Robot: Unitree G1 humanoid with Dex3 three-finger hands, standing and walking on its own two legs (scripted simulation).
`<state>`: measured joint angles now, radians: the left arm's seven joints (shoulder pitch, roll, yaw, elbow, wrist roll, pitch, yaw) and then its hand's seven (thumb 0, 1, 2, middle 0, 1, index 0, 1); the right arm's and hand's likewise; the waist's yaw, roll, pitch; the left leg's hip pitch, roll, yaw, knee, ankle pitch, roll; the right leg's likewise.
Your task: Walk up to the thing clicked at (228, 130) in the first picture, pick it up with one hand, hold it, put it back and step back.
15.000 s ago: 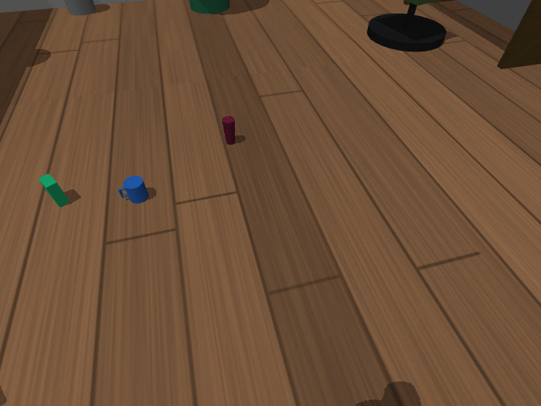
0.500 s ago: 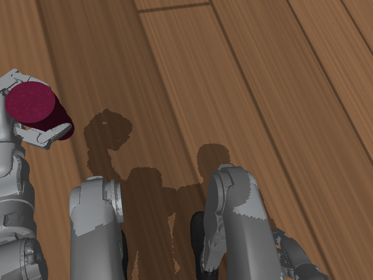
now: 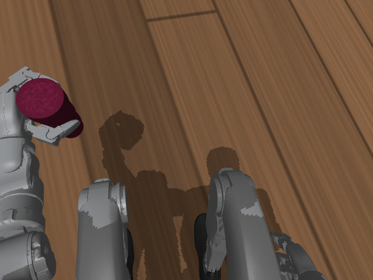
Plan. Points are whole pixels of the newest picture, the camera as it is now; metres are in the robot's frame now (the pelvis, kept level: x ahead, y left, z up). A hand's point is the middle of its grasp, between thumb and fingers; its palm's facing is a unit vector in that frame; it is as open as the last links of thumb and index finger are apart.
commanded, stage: settle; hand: left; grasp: from the side
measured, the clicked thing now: (58, 114) +0.45 +0.23 -0.06
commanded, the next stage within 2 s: lift in 0.24 s
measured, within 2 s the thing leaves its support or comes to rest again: neither
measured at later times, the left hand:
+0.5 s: hand (50, 100) +0.46 +0.23 -0.02, palm faces +0.14 -0.99 -0.04, open 9.8 cm
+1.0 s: hand (19, 85) +0.43 +0.23 +0.09, palm faces +0.12 -0.99 -0.04, open 9.8 cm
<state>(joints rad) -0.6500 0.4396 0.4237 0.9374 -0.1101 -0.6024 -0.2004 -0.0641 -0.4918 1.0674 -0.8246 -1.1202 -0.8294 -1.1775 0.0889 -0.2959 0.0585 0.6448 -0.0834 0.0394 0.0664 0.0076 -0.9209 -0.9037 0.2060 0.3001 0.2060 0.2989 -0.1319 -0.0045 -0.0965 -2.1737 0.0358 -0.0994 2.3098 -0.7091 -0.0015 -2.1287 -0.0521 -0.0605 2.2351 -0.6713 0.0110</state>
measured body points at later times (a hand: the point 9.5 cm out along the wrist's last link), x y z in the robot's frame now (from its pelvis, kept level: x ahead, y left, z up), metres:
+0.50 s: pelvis +0.00 +0.00 +0.01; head +0.21 +0.05 +0.41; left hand +0.45 +0.28 -0.01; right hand +0.11 -0.27 -0.11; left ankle +0.08 +0.12 -0.33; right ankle +0.10 -0.13 -0.33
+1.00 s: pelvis +0.01 +0.00 +0.09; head +0.20 +0.03 +0.50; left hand +0.42 +0.28 +0.10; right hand +0.16 -0.26 -0.03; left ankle +0.08 +0.13 -0.33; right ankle +0.10 -0.13 -0.33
